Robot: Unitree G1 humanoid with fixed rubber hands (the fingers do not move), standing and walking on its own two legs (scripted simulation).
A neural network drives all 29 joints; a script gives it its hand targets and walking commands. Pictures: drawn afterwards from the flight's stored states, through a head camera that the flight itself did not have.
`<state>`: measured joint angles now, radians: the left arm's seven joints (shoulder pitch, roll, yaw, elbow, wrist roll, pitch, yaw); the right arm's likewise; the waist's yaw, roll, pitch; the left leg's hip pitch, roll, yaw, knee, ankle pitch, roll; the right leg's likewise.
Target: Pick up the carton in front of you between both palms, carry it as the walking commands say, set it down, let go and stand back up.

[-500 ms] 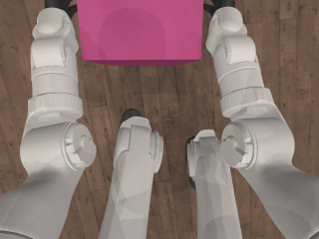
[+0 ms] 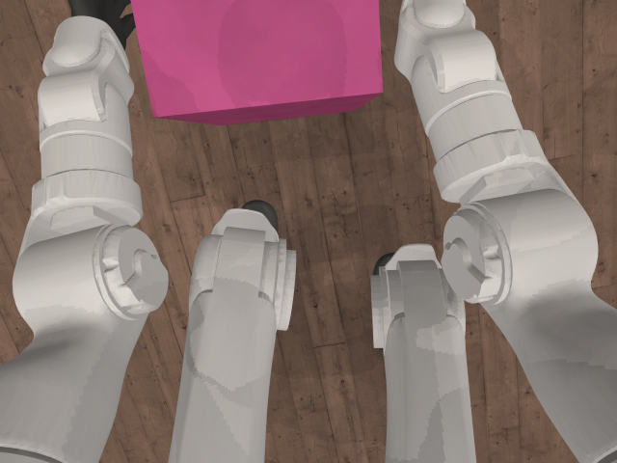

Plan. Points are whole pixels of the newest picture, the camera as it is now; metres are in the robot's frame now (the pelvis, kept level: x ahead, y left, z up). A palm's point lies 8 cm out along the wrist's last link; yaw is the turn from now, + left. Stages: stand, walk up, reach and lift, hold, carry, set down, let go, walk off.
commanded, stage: set down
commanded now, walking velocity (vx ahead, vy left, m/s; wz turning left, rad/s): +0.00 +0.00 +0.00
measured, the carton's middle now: (269, 23) +0.51 +0.17 -0.26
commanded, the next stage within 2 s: none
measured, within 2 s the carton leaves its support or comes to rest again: rests again in 0.12 s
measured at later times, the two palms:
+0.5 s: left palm (111, 29) +0.46 +0.31 -0.19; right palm out of the picture +0.55 +0.01 -0.19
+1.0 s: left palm (77, 39) +0.45 +0.36 -0.22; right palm (439, 4) +0.55 -0.01 -0.22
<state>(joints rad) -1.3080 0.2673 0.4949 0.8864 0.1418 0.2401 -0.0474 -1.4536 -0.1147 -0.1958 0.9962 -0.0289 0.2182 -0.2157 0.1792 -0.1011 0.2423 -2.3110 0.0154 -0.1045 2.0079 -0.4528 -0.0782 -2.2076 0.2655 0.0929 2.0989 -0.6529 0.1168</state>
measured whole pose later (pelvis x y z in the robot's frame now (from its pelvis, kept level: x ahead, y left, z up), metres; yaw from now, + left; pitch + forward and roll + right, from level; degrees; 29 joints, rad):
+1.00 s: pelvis -0.01 +0.01 -0.02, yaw +1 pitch +35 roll -1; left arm -1.45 0.49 0.42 1.22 -0.10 0.01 -0.03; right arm -1.54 -0.30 0.04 1.05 0.17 0.13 -0.14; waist 0.16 -0.05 0.49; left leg -2.27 0.06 -0.05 2.09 -0.44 -0.02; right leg -2.16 0.17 0.07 2.19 -0.65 0.10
